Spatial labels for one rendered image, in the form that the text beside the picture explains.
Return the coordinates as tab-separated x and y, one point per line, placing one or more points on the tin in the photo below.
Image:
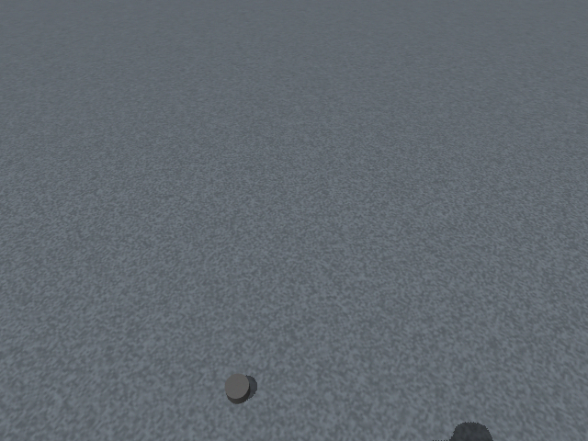
237	388

